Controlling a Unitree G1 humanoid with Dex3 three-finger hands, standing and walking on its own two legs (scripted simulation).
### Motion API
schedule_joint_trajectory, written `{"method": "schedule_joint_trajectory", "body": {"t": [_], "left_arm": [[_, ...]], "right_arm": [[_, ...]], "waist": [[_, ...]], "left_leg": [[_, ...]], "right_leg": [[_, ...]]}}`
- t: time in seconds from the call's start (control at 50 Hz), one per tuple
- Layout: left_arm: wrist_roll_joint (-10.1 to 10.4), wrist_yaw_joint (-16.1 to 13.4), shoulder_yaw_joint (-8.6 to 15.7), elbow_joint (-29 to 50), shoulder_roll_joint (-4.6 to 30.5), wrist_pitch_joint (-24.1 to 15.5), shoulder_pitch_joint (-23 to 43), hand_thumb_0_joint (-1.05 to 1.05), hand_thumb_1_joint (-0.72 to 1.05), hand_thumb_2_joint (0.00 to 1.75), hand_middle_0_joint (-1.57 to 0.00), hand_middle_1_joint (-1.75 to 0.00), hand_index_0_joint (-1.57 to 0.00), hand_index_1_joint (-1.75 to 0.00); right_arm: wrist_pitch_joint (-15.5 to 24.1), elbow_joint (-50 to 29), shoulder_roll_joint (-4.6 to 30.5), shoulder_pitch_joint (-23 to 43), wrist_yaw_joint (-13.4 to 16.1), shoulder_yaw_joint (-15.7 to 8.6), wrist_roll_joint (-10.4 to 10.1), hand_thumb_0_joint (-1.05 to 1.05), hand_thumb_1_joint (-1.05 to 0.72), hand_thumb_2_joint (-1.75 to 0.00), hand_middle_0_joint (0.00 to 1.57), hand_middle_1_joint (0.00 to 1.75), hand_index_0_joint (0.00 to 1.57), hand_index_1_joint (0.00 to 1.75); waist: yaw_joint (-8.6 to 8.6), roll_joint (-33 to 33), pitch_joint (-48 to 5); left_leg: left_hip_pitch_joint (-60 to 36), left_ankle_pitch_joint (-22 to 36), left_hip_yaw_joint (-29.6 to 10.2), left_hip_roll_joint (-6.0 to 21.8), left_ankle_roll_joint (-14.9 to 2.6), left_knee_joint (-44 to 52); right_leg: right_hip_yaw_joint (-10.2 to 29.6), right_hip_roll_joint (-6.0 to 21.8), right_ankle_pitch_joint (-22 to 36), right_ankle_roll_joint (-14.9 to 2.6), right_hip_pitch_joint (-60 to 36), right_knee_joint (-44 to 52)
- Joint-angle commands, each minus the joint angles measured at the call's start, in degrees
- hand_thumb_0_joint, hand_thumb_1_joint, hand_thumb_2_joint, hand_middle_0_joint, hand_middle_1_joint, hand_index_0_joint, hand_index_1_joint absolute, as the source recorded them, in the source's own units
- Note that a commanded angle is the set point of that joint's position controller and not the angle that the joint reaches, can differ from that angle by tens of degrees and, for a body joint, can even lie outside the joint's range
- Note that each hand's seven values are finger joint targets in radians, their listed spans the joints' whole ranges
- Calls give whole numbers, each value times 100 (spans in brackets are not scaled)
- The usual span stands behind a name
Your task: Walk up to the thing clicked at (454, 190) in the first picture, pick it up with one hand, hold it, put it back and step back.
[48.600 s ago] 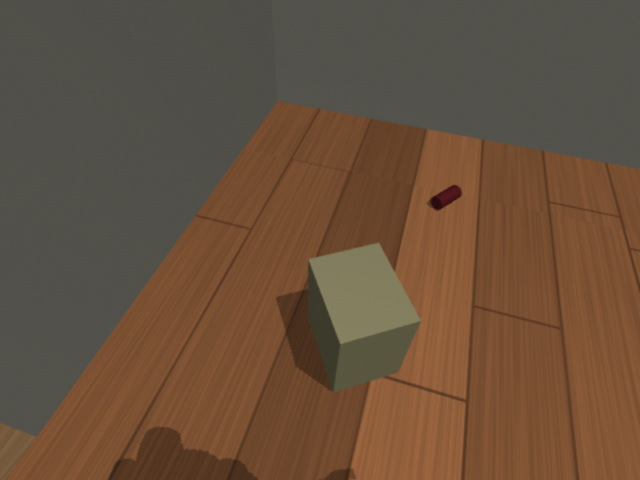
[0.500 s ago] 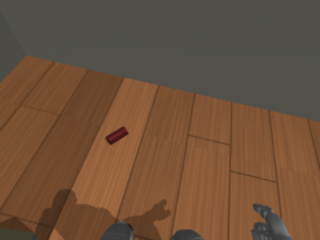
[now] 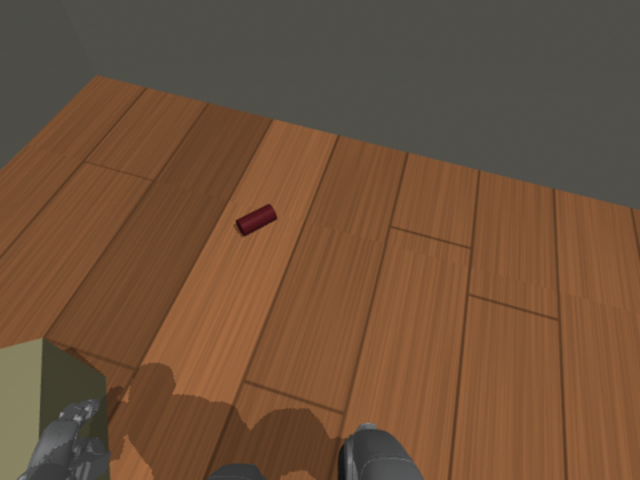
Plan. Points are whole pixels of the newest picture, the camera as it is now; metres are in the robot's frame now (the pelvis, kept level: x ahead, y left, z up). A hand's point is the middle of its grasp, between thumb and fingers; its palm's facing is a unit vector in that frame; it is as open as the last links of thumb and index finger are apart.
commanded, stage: step back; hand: left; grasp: from above
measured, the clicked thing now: (256, 219) +0.96 +0.18 -0.72
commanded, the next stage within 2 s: stand in 1.40 s
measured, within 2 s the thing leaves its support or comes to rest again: neither
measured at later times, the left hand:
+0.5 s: hand out of the picture -0.07 +0.25 -0.13, palm faces -0.03 -0.91 -0.42, open 7.4 cm
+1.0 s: hand out of the picture -0.05 +0.23 -0.12, palm faces +0.03 -0.92 -0.40, open 7.4 cm
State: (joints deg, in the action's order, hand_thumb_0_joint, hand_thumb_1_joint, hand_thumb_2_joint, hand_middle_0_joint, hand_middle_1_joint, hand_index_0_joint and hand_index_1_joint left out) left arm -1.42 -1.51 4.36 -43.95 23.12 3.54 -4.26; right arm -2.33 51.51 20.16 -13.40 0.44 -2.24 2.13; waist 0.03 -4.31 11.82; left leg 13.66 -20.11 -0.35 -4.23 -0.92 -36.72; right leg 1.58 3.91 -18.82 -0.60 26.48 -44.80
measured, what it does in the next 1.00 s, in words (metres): walks backwards: right foot, then left foot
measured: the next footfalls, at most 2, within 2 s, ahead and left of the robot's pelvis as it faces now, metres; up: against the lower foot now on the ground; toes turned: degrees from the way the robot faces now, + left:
right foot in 0.28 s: -0.07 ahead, -0.14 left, +0.00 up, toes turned -2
left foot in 0.56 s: -0.09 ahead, +0.12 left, +0.00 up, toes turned -4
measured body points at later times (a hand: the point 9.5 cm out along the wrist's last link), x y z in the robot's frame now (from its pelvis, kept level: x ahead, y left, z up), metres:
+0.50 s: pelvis -0.13 -0.02 +0.01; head -0.11 -0.04 +0.46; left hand -0.07 +0.29 -0.10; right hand -0.05 -0.34 -0.12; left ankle -0.12 +0.13 -0.69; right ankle -0.14 -0.14 -0.72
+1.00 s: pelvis -0.11 -0.04 +0.02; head -0.10 -0.06 +0.47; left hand -0.06 +0.27 -0.09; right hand -0.05 -0.36 -0.11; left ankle -0.10 +0.11 -0.68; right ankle -0.11 -0.14 -0.72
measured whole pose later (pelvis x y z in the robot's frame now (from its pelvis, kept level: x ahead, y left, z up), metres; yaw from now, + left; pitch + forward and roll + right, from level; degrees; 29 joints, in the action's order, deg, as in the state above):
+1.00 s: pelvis -0.11 -0.04 +0.02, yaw +0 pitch -2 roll +0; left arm -2.3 0.5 3.3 -56.0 19.6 -3.1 -13.0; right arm -0.1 56.4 23.4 -14.1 -0.6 -3.2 1.6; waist 1.9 2.6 3.0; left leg 21.5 -25.1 -5.3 -0.9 -0.3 -49.8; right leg -3.5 0.5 -16.2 -1.8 11.9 -30.3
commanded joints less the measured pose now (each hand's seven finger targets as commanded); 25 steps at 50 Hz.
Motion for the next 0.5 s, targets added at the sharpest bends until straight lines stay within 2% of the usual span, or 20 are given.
{"method": "schedule_joint_trajectory", "body": {"t": [0.0, 0.02, 0.04, 0.06, 0.08, 0.14, 0.16, 0.18, 0.2, 0.24, 0.26, 0.28, 0.3, 0.32, 0.34, 0.36, 0.38, 0.44, 0.46, 0.48], "left_arm": [[55, -85, 347, 378, 1144, -14, -7, 0, 90, 90, -20, -30, -20, -30], [99, -45, 370, 272, 1074, -5, -68, 0, 90, 90, -20, -30, -20, -30], [131, -28, 339, 165, 983, -14, -351, 0, 90, 90, -20, -30, -20, -30], [124, -10, 317, 112, 995, -31, -548, 0, 90, 90, -20, -30, -20, -30], [104, 2, 343, 72, 1008, -38, -556, 0, 90, 90, -20, -30, -20, -30], [40, 39, 267, 66, 827, -197, -382, 0, 90, 90, -20, -30, -20, -30], [32, 47, 218, 56, 785, -261, -516, 0, 90, 90, -20, -30, -20, -30], [25, 58, 210, -60, 828, -315, -543, 0, 90, 90, -20, -30, -20, -30], [31, 53, 206, -173, 774, -369, -743, 0, 90, 90, -20, -30, -20, -30], [-29, 15, 236, -571, 763, -482, -1255, 0, 90, 90, -20, -30, -20, -30], [-120, 0, 337, -664, 1092, -521, -1197, 0, 90, 90, -20, -30, -20, -30], [-170, 0, 428, -586, 1487, -550, -1168, 0, 90, 90, -20, -30, -20, -30], [-167, -3, 502, -372, 1969, -525, -622, 0, 90, 90, -20, -30, -20, -30], [-162, -15, 469, -248, 1967, -518, -93, 0, 90, 90, -20, -30, -20, -30], [-143, -11, 390, -209, 1661, -544, 196, 0, 90, 90, -20, -30, -20, -30], [-130, -4, 315, -230, 1348, -577, 160, 0, 90, 90, -20, -30, -20, -30], [-121, 0, 310, -313, 1249, -593, 55, 0, 90, 90, -20, -30, -20, -30], [-155, 66, 325, -491, 1314, -627, -599, 0, 90, 90, -20, -30, -20, -30], [-148, 81, 343, -543, 1340, -609, -668, 0, 90, 90, -20, -30, -20, -30], [-138, 101, 364, -543, 1369, -578, -627, 0, 90, 90, -20, -30, -20, -30]], "right_arm": [[211, -651, 2164, 442, 137, -573, 43, 0, -90, -90, 20, 30, 20, 30], [210, -691, 1828, 527, 144, -454, 76, 0, -90, -90, 20, 30, 20, 30], [208, -730, 1580, 711, 159, -375, 85, 0, -90, -90, 20, 30, 20, 30], [208, -754, 1516, 746, 172, -362, 28, 0, -90, -90, 20, 30, 20, 30], [198, -732, 1502, 681, 150, -359, 18, 0, -90, -90, 20, 30, 20, 30], [172, -624, 1463, 294, 129, -399, 22, 0, -90, -90, 20, 30, 20, 30], [180, -635, 1494, 315, 131, -425, 7, 0, -90, -90, 20, 30, 20, 30], [155, -613, 1559, 262, 103, -436, 17, 0, -90, -90, 20, 30, 20, 30], [120, -624, 1619, 374, 85, -452, 21, 0, -90, -90, 20, 30, 20, 30], [21, -602, 1589, 556, 38, -412, -39, 0, -90, -90, 20, 30, 20, 30], [15, -610, 1289, 445, 24, -326, -61, 0, -90, -90, 20, 30, 20, 30], [38, -732, 963, 412, 11, -219, -99, 0, -90, -90, 20, 30, 20, 30], [27, -760, 1206, 805, 88, -318, -70, 0, -90, -90, 20, 30, 20, 30], [35, -600, 1502, 813, 74, -459, -85, 0, -90, -90, 20, 30, 20, 30], [49, -494, 1568, 717, 13, -478, -135, 0, -90, -90, 20, 30, 20, 30], [100, -370, 1449, 629, -9, -422, -165, 0, -90, -90, 20, 30, 20, 30], [138, -326, 1252, 541, -5, -352, -164, 0, -90, -90, 20, 30, 20, 30], [254, -374, 1137, 762, -49, -263, -102, 0, -90, -90, 20, 30, 20, 30], [313, -363, 1082, 763, -63, -245, -82, 0, -90, -90, 20, 30, 20, 30], [353, -293, 1094, 596, -72, -256, -62, 0, -90, -90, 20, 30, 20, 30]], "waist": [[-63, 1459, -1095], [11, 1122, -1098], [209, 1077, -1106], [258, 1058, -1155], [216, 1080, -1075], [-96, 1325, -1211], [-77, 1504, -1420], [-182, 1486, -1583], [-80, 1639, -1685], [149, 1364, -1760], [71, 813, -1665], [76, -407, -1436], [289, -544, -1140], [164, -596, -636], [-59, -265, -381], [-84, 82, -391], [-71, -152, -551], [298, -421, -689], [353, -613, -719], [313, -705, -828]], "left_leg": [[884, 2622, -2695, 2708, -1728, 1691], [622, 3104, -1840, 2142, -1444, 1417], [291, 3389, -1334, 1830, -1240, 1217], [112, 3400, -1171, 1763, -1157, 1095], [186, 3181, -1140, 1714, -1166, 1129], [-691, 2475, -1147, 1652, -1246, 987], [-1087, 2226, -1180, 1779, -1247, 873], [-1012, 1709, -1093, 1653, -1225, 851], [-926, 1526, -1084, 1692, -1134, 662], [-397, 1494, -646, 1394, -811, -26], [658, 784, -560, 1085, -542, -414], [1925, -737, -398, 395, -147, -987], [1360, -1268, -820, 457, 79, -1500], [556, -1013, -1016, 636, 97, -2034], [441, -743, -1032, 604, 80, -2101], [716, -541, -834, 310, 68, -1880], [988, -457, -699, 176, 67, -1833], [964, -699, -422, 295, 132, -645], [1042, -794, -222, 305, 148, -164], [805, -802, -27, 292, 180, 231]], "right_leg": [[933, -627, -1744, -16, -356, -2542], [983, -832, -1441, -58, -254, -2749], [944, -886, -1171, -67, -26, -2864], [797, -933, -1034, -48, 100, -2834], [700, -937, -1053, 12, 2, -2738], [375, -648, -1141, 174, -43, -936], [340, -452, -1091, 145, -78, -161], [57, -486, -1018, 162, -403, 341], [0, -451, -844, 86, -789, 1205], [-232, -579, 318, -33, -1778, 2851], [578, -316, 363, -172, -2401, 2518], [2332, 736, -164, -488, -2484, 2633], [3126, 1829, -1246, -1365, -725, 2933], [3316, 2001, -1779, -1515, 589, 3164], [2604, 1632, -1433, -1314, 665, 2995], [1710, 1101, -450, -1083, -1, 2623], [1330, 858, -41, -967, -488, 2454], [1356, 713, -609, -839, -1106, 2488], [1324, 721, -405, -838, -1505, 2406], [1265, 795, -313, -874, -1569, 2314]]}}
